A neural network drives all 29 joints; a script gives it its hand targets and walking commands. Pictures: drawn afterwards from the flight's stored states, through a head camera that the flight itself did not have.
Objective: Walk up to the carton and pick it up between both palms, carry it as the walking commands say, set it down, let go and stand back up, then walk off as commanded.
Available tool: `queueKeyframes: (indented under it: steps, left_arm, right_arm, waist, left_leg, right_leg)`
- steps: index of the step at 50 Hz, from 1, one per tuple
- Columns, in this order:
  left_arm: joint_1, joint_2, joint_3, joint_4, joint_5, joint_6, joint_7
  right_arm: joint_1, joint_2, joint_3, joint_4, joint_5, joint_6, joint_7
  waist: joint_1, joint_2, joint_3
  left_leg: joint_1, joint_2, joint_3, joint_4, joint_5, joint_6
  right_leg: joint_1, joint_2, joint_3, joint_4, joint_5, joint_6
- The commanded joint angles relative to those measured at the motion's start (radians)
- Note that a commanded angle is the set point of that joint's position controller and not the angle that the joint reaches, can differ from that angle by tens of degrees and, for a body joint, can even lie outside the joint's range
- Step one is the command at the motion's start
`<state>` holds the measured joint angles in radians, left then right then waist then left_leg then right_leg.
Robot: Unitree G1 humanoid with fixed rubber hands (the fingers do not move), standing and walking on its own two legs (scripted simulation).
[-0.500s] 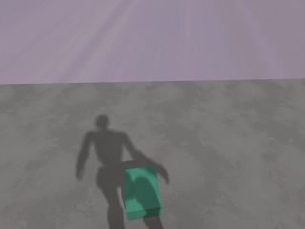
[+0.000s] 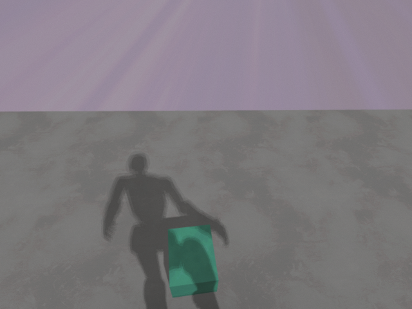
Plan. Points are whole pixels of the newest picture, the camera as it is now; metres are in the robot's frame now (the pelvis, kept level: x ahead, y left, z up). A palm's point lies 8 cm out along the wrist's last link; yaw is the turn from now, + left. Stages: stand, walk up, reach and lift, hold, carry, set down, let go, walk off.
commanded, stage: walk off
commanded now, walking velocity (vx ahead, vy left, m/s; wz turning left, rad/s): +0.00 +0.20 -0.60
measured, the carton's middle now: (191, 259) +0.49 +0.08 -0.70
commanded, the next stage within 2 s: stand in 1.02 s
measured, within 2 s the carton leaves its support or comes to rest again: neither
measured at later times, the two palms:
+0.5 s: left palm out of the picture +0.09 +0.34 -0.14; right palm out of the picture -0.07 -0.19 -0.14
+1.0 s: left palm out of the picture +0.12 +0.39 -0.10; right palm out of the picture -0.04 -0.15 -0.15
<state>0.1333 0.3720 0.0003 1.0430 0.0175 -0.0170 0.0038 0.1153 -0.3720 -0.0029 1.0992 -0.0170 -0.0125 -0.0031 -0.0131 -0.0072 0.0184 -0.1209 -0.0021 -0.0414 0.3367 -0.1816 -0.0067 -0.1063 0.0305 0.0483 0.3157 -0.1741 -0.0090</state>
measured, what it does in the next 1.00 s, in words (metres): steps to the left, turning right: right foot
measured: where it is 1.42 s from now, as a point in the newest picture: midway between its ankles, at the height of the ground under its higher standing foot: outside the picture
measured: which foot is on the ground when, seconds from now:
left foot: down 0.00-0.70, up 0.72-1.00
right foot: down 0.00-0.34, up 0.36-0.68, down 0.70-1.00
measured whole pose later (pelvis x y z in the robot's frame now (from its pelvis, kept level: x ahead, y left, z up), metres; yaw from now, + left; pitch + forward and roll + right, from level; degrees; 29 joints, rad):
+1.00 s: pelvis +0.00 +0.13 +0.00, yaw -27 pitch +2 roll +6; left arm 0.34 0.26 0.04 0.90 0.04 0.03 0.03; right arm 0.17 -0.31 -0.06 0.89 -0.03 0.10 -0.01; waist 0.04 0.00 0.06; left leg -0.53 0.07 -0.03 1.01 -0.30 -0.11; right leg -0.23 -0.09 0.10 0.49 -0.29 0.02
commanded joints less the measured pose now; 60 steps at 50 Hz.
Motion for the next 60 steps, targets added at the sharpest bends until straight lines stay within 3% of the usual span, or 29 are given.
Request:
queueKeyframes:
  steps: [1, 6, 9, 13, 14, 15, 17, 19, 21, 22, 24, 29, 32, 33, 34, 35, 36, 39, 41, 44, 46, 52, 54, 55, 56, 57, 58, 59, 60]
  left_arm:
    - [-0.021, 0.109, 0.021, -0.045, -0.007, 0.014, 0.010]
    - [-0.028, 0.149, 0.023, -0.072, 0.013, 0.048, -0.003]
    - [-0.004, 0.183, 0.047, -0.077, 0.016, 0.046, 0.007]
    - [0.010, 0.172, 0.068, -0.093, 0.020, 0.047, 0.021]
    - [0.010, 0.198, 0.074, -0.094, 0.020, 0.053, 0.022]
    - [0.062, 0.146, 0.071, -0.091, 0.011, 0.048, 0.016]
    - [-0.006, 0.027, 0.051, -0.139, 0.018, 0.057, 0.016]
    - [0.004, 0.008, 0.046, -0.145, 0.022, 0.065, 0.046]
    - [0.036, 0.044, 0.061, -0.120, 0.006, 0.076, 0.041]
    - [0.063, 0.029, 0.060, -0.118, -0.002, 0.078, 0.034]
    - [0.121, 0.010, 0.058, -0.099, 0.006, 0.086, 0.029]
    - [0.035, -0.045, 0.035, -0.163, 0.000, 0.082, 0.043]
    - [0.164, -0.065, 0.028, -0.132, 0.001, 0.068, 0.046]
    - [0.231, -0.050, 0.036, -0.132, 0.001, 0.060, 0.047]
    - [0.279, 0.066, 0.073, -0.127, 0.008, 0.055, 0.048]
    - [0.286, 0.138, 0.079, -0.131, 0.019, 0.066, 0.046]
    - [0.307, 0.158, 0.091, -0.115, 0.020, 0.072, 0.054]
    - [0.193, 0.072, 0.074, -0.179, 0.025, 0.062, 0.046]
    - [0.144, 0.092, 0.083, -0.198, 0.016, 0.052, 0.043]
    - [0.245, 0.073, 0.086, -0.173, 0.014, 0.029, 0.035]
    - [0.213, 0.113, 0.097, -0.202, 0.026, 0.022, 0.036]
    - [0.204, 0.155, 0.127, -0.206, 0.024, 0.051, 0.038]
    - [0.119, 0.161, 0.131, -0.250, 0.037, 0.062, 0.025]
    - [0.097, 0.136, 0.121, -0.269, 0.032, 0.061, 0.032]
    - [0.130, 0.066, 0.101, -0.270, 0.027, 0.056, 0.025]
    - [0.182, -0.004, 0.089, -0.285, 0.036, 0.052, 0.026]
    - [0.133, -0.058, 0.072, -0.316, 0.021, 0.057, 0.036]
    - [0.174, -0.092, 0.065, -0.272, 0.017, 0.065, 0.038]
    - [0.231, -0.054, 0.080, -0.276, 0.004, 0.064, 0.035]
  right_arm:
    - [0.035, -0.100, -0.022, -0.032, 0.016, 0.000, -0.011]
    - [0.105, -0.105, -0.033, -0.004, 0.010, 0.041, -0.039]
    - [0.146, -0.109, -0.048, -0.016, -0.001, 0.048, -0.033]
    - [0.217, -0.057, -0.046, -0.046, -0.010, 0.037, -0.033]
    - [0.257, -0.052, -0.050, -0.034, -0.007, 0.031, -0.030]
    - [0.258, -0.057, -0.049, -0.039, -0.013, 0.032, -0.032]
    - [0.282, -0.145, -0.065, -0.041, -0.009, 0.036, -0.040]
    - [0.262, -0.090, -0.043, -0.097, -0.019, 0.053, -0.032]
    - [0.181, -0.034, -0.023, -0.115, -0.023, 0.054, -0.042]
    - [0.154, -0.043, -0.021, -0.116, -0.024, 0.052, -0.049]
    - [0.127, -0.062, -0.026, -0.137, -0.029, 0.058, -0.050]
    - [0.205, -0.018, -0.020, -0.134, -0.041, 0.065, -0.055]
    - [0.223, -0.047, -0.028, -0.119, -0.022, 0.065, -0.055]
    - [0.229, -0.058, -0.036, -0.121, -0.016, 0.065, -0.063]
    - [0.199, 0.010, -0.022, -0.144, -0.017, 0.061, -0.054]
    - [0.163, 0.003, -0.028, -0.195, -0.031, 0.055, -0.062]
    - [0.110, -0.027, -0.039, -0.203, -0.027, 0.066, -0.047]
    - [0.086, 0.026, -0.037, -0.197, -0.025, 0.074, -0.026]
    - [0.121, 0.003, -0.051, -0.206, -0.026, 0.086, -0.014]
    - [0.056, 0.045, -0.055, -0.243, -0.028, 0.093, -0.004]
    - [0.096, 0.038, -0.062, -0.243, -0.003, 0.105, -0.003]
    - [0.002, 0.063, -0.058, -0.302, -0.010, 0.094, 0.009]
    - [0.101, 0.051, -0.059, -0.279, 0.012, 0.073, 0.000]
    - [0.161, 0.012, -0.075, -0.263, 0.012, 0.064, -0.002]
    - [0.275, -0.012, -0.080, -0.209, 0.007, 0.053, -0.009]
    - [0.343, -0.147, -0.102, -0.192, -0.006, 0.041, -0.025]
    - [0.230, -0.165, -0.092, -0.250, -0.007, 0.043, -0.025]
    - [0.161, -0.074, -0.069, -0.280, -0.012, 0.028, -0.027]
    - [0.121, -0.129, -0.075, -0.274, -0.021, 0.015, -0.023]
  waist:
    - [-0.006, 0.025, -0.054]
    - [0.024, -0.088, 0.033]
    - [0.017, -0.159, 0.036]
    - [0.001, -0.162, -0.025]
    - [-0.009, -0.204, -0.034]
    - [0.013, -0.118, -0.067]
    - [-0.017, 0.272, -0.025]
    - [-0.017, 0.214, -0.033]
    - [0.016, 0.030, -0.009]
    - [0.028, 0.113, -0.014]
    - [0.051, 0.099, -0.016]
    - [-0.039, 0.187, -0.003]
    - [0.023, 0.083, -0.044]
    - [0.073, 0.000, -0.087]
    - [0.111, -0.234, -0.059]
    - [0.085, -0.335, 0.061]
    - [0.107, -0.222, 0.061]
    - [0.049, -0.069, 0.077]
    - [0.021, -0.129, 0.002]
    - [0.059, -0.142, -0.031]
    - [0.034, -0.156, -0.028]
    - [0.099, -0.275, 0.000]
    - [0.052, -0.334, -0.025]
    - [0.015, -0.252, -0.067]
    - [-0.028, -0.037, -0.118]
    - [-0.032, 0.359, -0.096]
    - [-0.012, 0.333, -0.083]
    - [0.043, 0.110, -0.057]
    - [0.074, 0.164, -0.066]
  left_leg:
    - [0.013, 0.104, -0.055, -0.023, 0.166, 0.013]
    - [-0.044, 0.071, -0.012, 0.033, 0.017, -0.014]
    - [-0.088, 0.051, 0.022, 0.116, -0.108, -0.009]
    - [-0.121, 0.059, 0.042, 0.236, -0.110, 0.007]
    - [-0.127, 0.063, 0.035, 0.249, -0.091, 0.012]
    - [-0.094, 0.073, 0.043, 0.160, -0.036, 0.017]
    - [0.092, 0.262, -0.190, -0.062, 0.148, 0.097]
    - [0.005, 0.345, -0.207, -0.042, 0.377, 0.227]
    - [-0.071, 0.232, -0.034, -0.002, 0.363, 0.193]
    - [-0.023, 0.217, -0.005, 0.029, 0.388, 0.180]
    - [-0.104, 0.208, 0.051, 0.002, 0.204, 0.165]
    - [-0.019, 0.239, 0.056, 0.064, 0.205, 0.209]
    - [-0.056, 0.280, 0.070, 0.122, 0.358, 0.189]
    - [-0.095, 0.234, 0.135, 0.269, 0.322, 0.143]
    - [-0.388, 0.129, 0.200, 0.453, -0.067, 0.036]
    - [-0.583, 0.027, 0.128, 0.615, -0.459, -0.020]
    - [-0.534, 0.076, 0.027, 0.725, -0.463, -0.027]
    - [-0.507, 0.080, 0.021, 0.793, -0.235, -0.076]
    - [-0.493, 0.052, 0.026, 0.750, -0.158, -0.092]
    - [-0.487, 0.051, 0.063, 0.743, -0.132, -0.101]
    - [-0.417, 0.061, 0.057, 0.698, -0.111, -0.104]
    - [-0.333, 0.023, 0.117, 0.444, -0.201, -0.114]
    - [-0.161, 0.038, 0.086, 0.313, -0.148, -0.101]
    - [-0.021, 0.051, 0.065, 0.196, -0.134, -0.073]
    - [0.124, 0.099, 0.062, 0.084, -0.029, -0.060]
    - [0.188, 0.384, -0.231, -0.068, 0.202, -0.005]
    - [-0.013, 0.427, -0.290, -0.051, 0.227, 0.077]
    - [-0.063, 0.411, -0.252, -0.034, 0.208, 0.028]
    - [-0.108, 0.397, -0.239, -0.022, 0.253, 0.098]
  right_leg:
    - [-0.004, -0.148, 0.104, -0.031, 0.164, -0.022]
    - [-0.113, -0.199, 0.185, -0.024, 0.097, -0.005]
    - [-0.176, -0.282, 0.318, -0.061, -0.070, -0.069]
    - [-0.161, -0.326, 0.388, 0.025, 0.100, -0.107]
    - [-0.137, -0.326, 0.373, 0.077, 0.204, -0.103]
    - [-0.123, -0.296, 0.325, 0.108, 0.238, -0.087]
    - [-0.439, -0.012, -0.005, 0.428, -0.239, 0.031]
    - [-0.450, -0.012, -0.073, 0.769, -0.534, 0.048]
    - [-0.395, -0.047, -0.022, 0.836, -0.419, 0.041]
    - [-0.404, -0.050, -0.050, 0.820, -0.401, 0.050]
    - [-0.327, -0.056, -0.090, 0.792, -0.357, 0.045]
    - [-0.302, -0.062, -0.133, 0.502, -0.369, 0.022]
    - [-0.113, -0.058, -0.187, 0.332, -0.225, -0.014]
    - [0.010, -0.112, -0.091, 0.093, -0.118, -0.016]
    - [0.152, -0.358, 0.247, 0.013, 0.073, -0.080]
    - [0.099, -0.544, 0.509, 0.015, 0.492, -0.202]
    - [0.028, -0.593, 0.489, 0.014, 0.541, -0.288]
    - [-0.044, -0.381, 0.251, 0.021, 0.435, -0.164]
    - [0.005, -0.288, 0.170, 0.070, 0.490, -0.101]
    - [0.037, -0.287, 0.156, 0.094, 0.594, -0.103]
    - [-0.079, -0.278, 0.142, 0.074, 0.459, -0.102]
    - [-0.096, -0.259, 0.239, 0.053, 0.143, -0.101]
    - [-0.196, -0.241, 0.208, 0.102, 0.149, -0.067]
    - [-0.238, -0.232, 0.237, 0.168, 0.109, -0.042]
    - [-0.311, -0.178, 0.169, 0.328, 0.011, -0.008]
    - [-0.500, -0.022, 0.047, 0.567, -0.375, 0.077]
    - [-0.479, 0.016, 0.109, 0.733, -0.559, 0.062]
    - [-0.401, -0.025, 0.173, 0.784, -0.491, 0.066]
    - [-0.386, 0.032, 0.117, 0.830, -0.443, 0.052]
